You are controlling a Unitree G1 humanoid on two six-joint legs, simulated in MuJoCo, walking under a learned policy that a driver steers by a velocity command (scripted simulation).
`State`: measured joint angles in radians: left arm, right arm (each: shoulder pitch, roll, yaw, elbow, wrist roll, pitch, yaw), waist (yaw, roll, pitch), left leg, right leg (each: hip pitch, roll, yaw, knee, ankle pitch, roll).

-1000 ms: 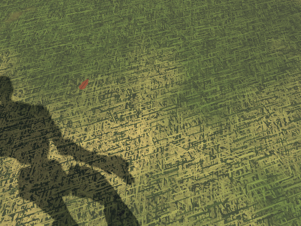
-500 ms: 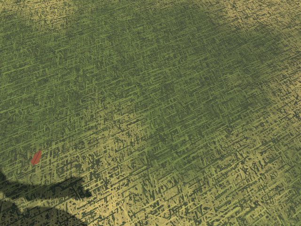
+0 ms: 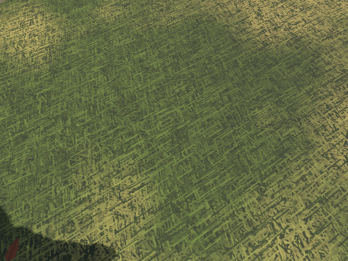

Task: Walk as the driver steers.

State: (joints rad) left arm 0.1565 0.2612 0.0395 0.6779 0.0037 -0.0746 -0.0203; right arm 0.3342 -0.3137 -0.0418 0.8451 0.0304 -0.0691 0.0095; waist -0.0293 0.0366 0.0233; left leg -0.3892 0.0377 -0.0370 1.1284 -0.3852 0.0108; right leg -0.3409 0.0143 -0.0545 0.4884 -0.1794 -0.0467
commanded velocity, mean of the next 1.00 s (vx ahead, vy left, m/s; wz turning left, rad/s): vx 0.16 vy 0.00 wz -0.31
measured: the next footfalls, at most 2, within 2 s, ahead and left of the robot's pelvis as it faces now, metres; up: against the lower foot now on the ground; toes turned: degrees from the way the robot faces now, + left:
left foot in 0.34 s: +0.34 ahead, +0.14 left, +0.00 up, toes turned +1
right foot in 0.74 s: +0.25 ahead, -0.12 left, +0.00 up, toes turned -16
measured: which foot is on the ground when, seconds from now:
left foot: up 0.00-0.32, down 0.34-0.74, up 0.76-1.00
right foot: down 0.00-0.36, up 0.38-0.72, down 0.74-1.00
